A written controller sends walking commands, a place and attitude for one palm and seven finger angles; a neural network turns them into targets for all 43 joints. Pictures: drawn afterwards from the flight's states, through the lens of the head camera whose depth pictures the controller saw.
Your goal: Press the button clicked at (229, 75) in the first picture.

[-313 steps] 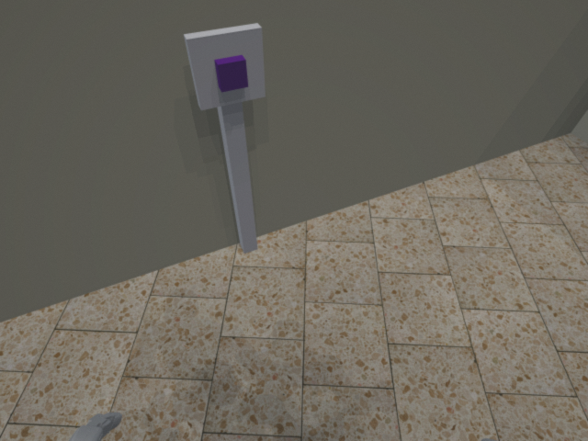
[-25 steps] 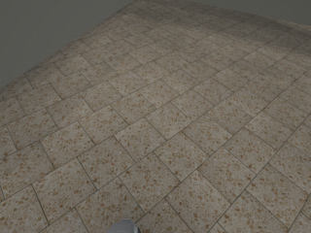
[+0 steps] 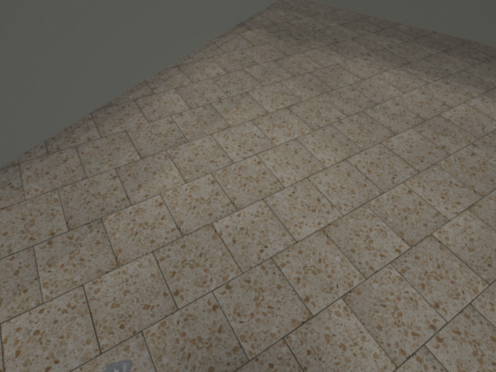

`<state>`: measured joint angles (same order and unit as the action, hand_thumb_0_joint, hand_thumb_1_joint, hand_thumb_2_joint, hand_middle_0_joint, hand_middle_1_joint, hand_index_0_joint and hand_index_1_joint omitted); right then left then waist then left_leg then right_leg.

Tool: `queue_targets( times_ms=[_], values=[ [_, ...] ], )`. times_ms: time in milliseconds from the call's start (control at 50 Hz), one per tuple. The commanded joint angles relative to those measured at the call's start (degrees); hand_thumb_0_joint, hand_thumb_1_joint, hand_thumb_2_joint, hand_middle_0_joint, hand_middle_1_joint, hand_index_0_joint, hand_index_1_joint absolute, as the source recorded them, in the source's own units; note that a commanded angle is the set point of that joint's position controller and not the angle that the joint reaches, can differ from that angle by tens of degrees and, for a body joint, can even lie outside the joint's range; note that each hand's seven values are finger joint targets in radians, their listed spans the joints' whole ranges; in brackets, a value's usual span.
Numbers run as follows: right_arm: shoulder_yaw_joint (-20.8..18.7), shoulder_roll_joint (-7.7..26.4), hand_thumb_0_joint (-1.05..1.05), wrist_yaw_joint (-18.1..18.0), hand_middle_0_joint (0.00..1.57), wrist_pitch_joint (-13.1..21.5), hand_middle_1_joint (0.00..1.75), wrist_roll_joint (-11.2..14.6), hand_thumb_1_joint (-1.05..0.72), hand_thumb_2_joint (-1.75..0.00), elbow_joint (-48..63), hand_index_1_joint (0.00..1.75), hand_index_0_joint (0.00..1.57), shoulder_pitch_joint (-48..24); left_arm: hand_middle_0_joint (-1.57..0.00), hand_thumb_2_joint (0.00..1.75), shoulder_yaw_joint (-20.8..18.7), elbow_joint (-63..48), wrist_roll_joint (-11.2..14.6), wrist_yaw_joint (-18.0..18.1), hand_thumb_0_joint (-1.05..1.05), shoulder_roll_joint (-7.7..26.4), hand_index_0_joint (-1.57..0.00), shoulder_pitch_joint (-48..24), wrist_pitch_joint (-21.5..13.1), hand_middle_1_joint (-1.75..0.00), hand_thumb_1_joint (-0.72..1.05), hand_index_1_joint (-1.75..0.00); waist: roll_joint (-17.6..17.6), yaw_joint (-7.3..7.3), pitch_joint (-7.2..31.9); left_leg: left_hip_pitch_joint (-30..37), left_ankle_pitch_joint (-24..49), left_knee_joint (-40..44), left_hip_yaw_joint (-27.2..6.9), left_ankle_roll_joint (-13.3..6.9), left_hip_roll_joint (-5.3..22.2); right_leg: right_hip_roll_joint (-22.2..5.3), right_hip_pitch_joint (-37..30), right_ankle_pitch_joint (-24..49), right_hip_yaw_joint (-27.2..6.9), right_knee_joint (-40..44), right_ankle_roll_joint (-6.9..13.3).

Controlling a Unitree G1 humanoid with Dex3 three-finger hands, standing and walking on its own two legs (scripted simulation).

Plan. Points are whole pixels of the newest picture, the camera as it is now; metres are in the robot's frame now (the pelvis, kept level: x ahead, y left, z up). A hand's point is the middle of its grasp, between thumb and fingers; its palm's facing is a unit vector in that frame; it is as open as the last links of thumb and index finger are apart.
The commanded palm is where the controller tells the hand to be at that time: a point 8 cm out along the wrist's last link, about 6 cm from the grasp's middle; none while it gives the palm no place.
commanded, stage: turn to face it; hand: left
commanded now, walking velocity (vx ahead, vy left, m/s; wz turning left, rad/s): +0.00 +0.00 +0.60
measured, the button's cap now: out of the picture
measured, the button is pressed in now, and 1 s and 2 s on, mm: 0 0 0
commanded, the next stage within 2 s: none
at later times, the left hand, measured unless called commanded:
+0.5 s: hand out of the picture -0.04 +0.14 -0.15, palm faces +0.36 -0.89 -0.28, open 7.4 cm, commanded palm none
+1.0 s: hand out of the picture -0.06 +0.23 -0.15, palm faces +0.60 -0.75 -0.26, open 7.4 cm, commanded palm none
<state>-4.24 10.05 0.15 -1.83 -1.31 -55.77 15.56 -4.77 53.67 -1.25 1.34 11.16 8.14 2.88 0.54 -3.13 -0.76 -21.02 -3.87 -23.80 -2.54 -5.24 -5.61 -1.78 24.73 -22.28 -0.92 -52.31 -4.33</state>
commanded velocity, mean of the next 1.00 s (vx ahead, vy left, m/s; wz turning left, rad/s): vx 0.00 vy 0.00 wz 0.60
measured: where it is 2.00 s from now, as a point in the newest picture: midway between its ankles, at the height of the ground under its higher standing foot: outside the picture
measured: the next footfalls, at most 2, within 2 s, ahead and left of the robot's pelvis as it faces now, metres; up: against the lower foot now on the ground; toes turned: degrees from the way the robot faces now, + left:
right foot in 0.14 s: +0.02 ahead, -0.14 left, +0.00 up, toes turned +6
left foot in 0.64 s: -0.04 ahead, +0.09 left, +0.00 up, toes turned +33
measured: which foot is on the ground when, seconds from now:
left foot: down 0.00-0.14, up 0.16-0.62, down 0.64-1.00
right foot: up 0.00-0.12, down 0.14-0.64, up 0.66-1.00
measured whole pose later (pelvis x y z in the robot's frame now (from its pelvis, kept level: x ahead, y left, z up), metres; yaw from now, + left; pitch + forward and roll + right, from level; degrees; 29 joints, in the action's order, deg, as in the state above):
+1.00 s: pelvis -0.02 -0.01 +0.00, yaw +37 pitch +0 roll -1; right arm -3.2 12.1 0.6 -2.1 -1.0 -51.2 10.3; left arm -4.1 49.9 -1.0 0.8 14.9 7.7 3.3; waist -0.9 -0.7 -4.3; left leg -13.3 -14.0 -27.3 -3.5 -2.1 -2.4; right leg -4.9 27.4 -22.5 -0.2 -57.0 -6.9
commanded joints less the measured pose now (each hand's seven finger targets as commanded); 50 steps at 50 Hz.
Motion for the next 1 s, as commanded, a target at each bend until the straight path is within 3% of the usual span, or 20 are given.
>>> queue_targets(
  times_ms=[0,40,80,100,120,140,160,180,240,340,420,540,580,600,620,640,660,700,760,980],
  values=[
    [-3.1,11.8,0.0,-0.6,0.2,0.7,0.3,-0.2,-0.9,-0.9,4.1,0.3,0.2,1.9,-0.2,0.9,-0.9,-4.5,0.6,0.3,0.0,4.1,-0.2,2.8,-1.2,-0.3,0.9,-0.3,7.3,1.16,5.1,8.0,-11.9,10.4,-25.1,-4.3,15.9,1.5,-1.2,-3.8,-0.3,7.3,1.2],
    [-3.5,12.2,0.0,-0.5,0.2,0.3,0.3,-0.3,-0.9,-0.9,4.8,0.3,0.2,0.6,-0.2,0.9,-0.9,-4.3,0.9,0.4,0.0,4.3,-0.2,5.5,-1.2,-0.3,0.9,-0.3,8.1,2.19,5.8,6.1,-8.7,9.9,-24.2,-2.4,14.0,2.9,-7.2,-3.5,0.7,14.9,2.0],
    [-3.8,12.0,0.0,-0.1,0.2,-0.2,0.3,-0.1,-0.9,-0.9,5.7,0.3,0.2,-1.6,-0.2,0.9,-1.4,-3.3,1.3,0.7,0.0,5.7,-0.2,10.2,-1.3,-0.3,0.9,-0.3,7.8,4.24,6.4,1.6,-9.8,8.8,-21.3,2.9,10.3,3.3,-17.5,2.2,2.4,28.1,3.3],
    [-3.7,10.3,0.0,0.1,0.2,-0.5,0.3,0.4,-0.9,-0.9,6.1,0.3,0.2,-2.6,-0.2,0.9,-2.0,-2.7,1.0,1.0,0.0,8.1,-0.2,13.1,-1.5,-0.3,0.9,-0.3,4.0,5.42,6.4,-5.7,-14.2,3.2,-17.1,6.4,7.3,-1.5,-25.2,4.2,-1.0,35.9,5.4],
    [-3.3,6.6,0.0,0.1,0.2,-0.7,0.3,1.1,-0.9,-0.9,7.1,0.3,0.2,-2.1,-0.2,0.9,-2.8,-3.9,-0.1,1.4,0.0,13.6,-0.2,12.0,-2.0,-0.3,0.9,-0.3,-11.9,5.43,5.1,-16.7,-21.8,-13.4,-7.1,9.1,0.5,-17.2,-28.5,-4.5,-17.8,43.6,10.8],
    [-3.7,8.5,0.0,-0.1,0.2,-0.3,0.3,0.1,-0.9,-0.9,8.0,0.3,0.2,-3.1,-0.2,0.9,-2.0,-6.2,-0.2,1.6,0.0,14.5,-0.2,5.1,-1.9,-0.3,0.9,-0.3,-13.6,4.12,-0.5,-19.5,-26.4,-28.7,-1.1,8.8,0.2,-26.9,-17.3,-2.5,-22.2,44.5,14.9],
    [-3.8,9.9,0.0,0.5,0.2,-0.6,0.3,-0.3,-0.9,-0.9,7.4,0.3,0.2,-2.3,-0.2,0.9,-1.3,-8.1,0.1,1.8,0.0,11.7,-0.2,-0.8,-2.4,-0.3,0.9,-0.3,-7.8,1.35,-2.1,-15.3,-22.0,-37.3,-3.2,7.6,3.3,-23.8,-9.2,2.0,-15.2,43.5,13.7],
    [-3.7,8.9,0.0,0.8,0.2,-1.4,0.3,-0.4,-0.9,-0.9,5.8,0.3,0.2,-1.1,-0.2,0.9,-0.9,-8.5,0.4,1.5,0.0,9.3,-0.2,-3.9,-3.1,-0.3,0.9,-0.3,-8.5,-0.44,-3.7,-13.6,-19.0,-41.3,-2.4,8.1,4.2,-19.2,-7.1,6.8,-10.9,42.4,11.6],
    [-2.8,7.1,0.0,1.3,0.2,-1.6,0.3,-0.1,-0.9,-0.9,4.8,0.3,0.2,0.9,-0.2,0.9,0.3,-7.1,0.4,1.1,0.0,7.1,-0.2,-0.7,-3.9,-0.3,0.9,-0.3,-6.3,-0.4,-3.9,-15.5,-14.2,-46.0,1.3,9.5,5.7,-14.6,-13.5,25.1,0.3,35.8,9.5],
    [-1.9,7.4,0.0,1.3,0.2,-1.8,0.3,-0.1,-0.9,-0.9,7.2,0.3,0.2,-6.9,-0.2,0.9,0.0,-4.0,0.1,1.0,0.0,9.3,-0.2,9.7,-3.9,-0.3,0.9,-0.3,-10.0,4.62,-0.6,-17.0,-17.3,-40.2,3.7,11.0,7.4,-16.4,-24.8,40.1,2.1,30.9,10.0],
    [-1.0,7.3,0.0,1.4,0.2,-1.7,0.3,0.2,-0.9,-0.9,8.1,0.3,0.2,-11.4,-0.2,0.9,-0.3,-3.1,-0.3,0.9,0.0,10.6,-0.2,12.4,-3.5,-0.3,0.9,-0.3,-11.7,6.29,0.7,-14.0,-20.1,-32.5,6.0,10.6,7.7,-17.6,-28.0,46.1,4.1,28.6,10.4],
    [-0.2,7.1,0.0,1.5,0.2,-0.8,0.3,0.6,-0.9,-0.9,9.2,0.3,0.2,-12.9,-0.2,0.9,-1.1,-3.2,-0.6,0.5,0.0,12.8,-0.2,11.3,-2.7,-0.3,0.9,-0.3,-15.7,6.53,1.8,-2.7,-20.0,-17.2,10.2,8.2,6.6,-19.0,-24.2,45.2,8.0,25.2,9.7],
    [-0.5,8.8,0.0,1.2,0.2,-0.1,0.3,0.4,-0.9,-0.9,8.5,0.3,0.2,-8.9,-0.2,0.9,-1.4,-3.3,-0.1,0.4,0.0,13.3,-0.2,9.9,-2.7,-0.3,0.9,-0.3,-13.0,3.94,4.9,5.5,-12.1,-5.8,11.2,7.2,5.6,-18.0,-23.1,44.8,11.1,18.1,7.3],
    [-1.3,11.3,0.0,1.1,0.2,0.4,0.3,0.1,-0.9,-0.9,7.4,0.3,0.2,-4.1,-0.2,0.9,-1.4,-3.7,0.4,0.1,0.0,13.1,-0.2,9.2,-2.7,-0.3,0.9,-0.3,-8.4,0.99,8.4,16.1,-1.4,1.4,8.7,5.9,7.3,-17.2,-17.6,39.7,12.6,8.3,4.8],
    [-3.0,18.0,0.0,0.7,0.2,1.0,0.3,-0.1,-0.9,-0.9,6.9,0.3,0.2,-0.3,-0.2,0.9,-1.0,-6.0,0.8,-0.4,0.0,9.9,-0.2,8.0,-2.7,-0.3,0.9,-0.3,8.3,-1.27,11.0,29.6,17.5,2.2,-7.7,0.5,21.0,-9.8,-0.1,8.7,13.2,-5.1,0.7],
    [-3.9,21.9,0.0,0.4,0.2,0.8,0.3,1.0,-0.9,-0.9,5.8,0.3,0.2,3.0,-0.2,0.9,0.0,-8.0,0.7,-0.3,0.0,7.6,-0.2,5.8,-2.3,-0.3,0.9,-0.3,16.8,-2.29,12.6,32.2,43.4,-0.3,-18.3,-6.1,30.2,-5.7,10.2,-15.9,7.7,-13.8,-1.4],
    [-3.4,20.2,0.0,0.3,0.2,0.4,0.3,1.0,-0.9,-0.9,5.2,0.3,0.2,2.6,-0.2,0.9,-0.4,-8.5,0.3,0.1,0.0,9.3,-0.2,4.7,-1.6,-0.3,0.9,-0.3,10.2,-1.64,11.2,28.2,37.4,-1.2,-12.0,-8.0,30.5,-7.2,9.6,-14.7,4.2,-16.4,-0.6],
    [-2.6,16.5,0.0,-0.6,0.2,0.7,0.3,0.5,-0.9,-0.9,7.1,0.3,0.2,-4.4,-0.2,0.9,-0.9,-6.9,0.2,-0.1,0.0,8.6,-0.2,2.7,-1.0,-0.3,0.9,-0.3,12.7,0.39,4.8,19.3,27.6,1.3,-10.0,-5.0,23.5,-7.3,10.3,-7.0,2.0,-17.8,-1.3],
    [-1.6,14.3,0.0,-0.5,0.2,1.1,0.3,0.4,-0.9,-0.9,8.7,0.3,0.2,-8.7,-0.2,0.9,-1.0,-5.4,0.2,-0.8,0.0,8.5,-0.2,4.8,-0.9,-0.3,0.9,-0.3,8.6,2.91,1.3,12.4,20.1,3.2,-6.0,-2.2,18.2,-5.7,6.7,-0.1,2.3,-16.3,-1.7],
    [-2.7,14.9,0.0,-0.3,0.2,0.8,0.3,-0.1,-0.9,-0.9,7.8,0.3,0.2,-3.2,-0.2,0.9,-0.2,-9.8,0.7,-0.2,0.0,7.2,-0.2,-2.6,-1.4,-0.3,0.9,-0.3,8.2,0.97,2.3,12.9,15.5,1.9,-16.7,-5.0,17.7,-1.7,2.8,-2.5,1.0,1.9,-1.9]
  ],
)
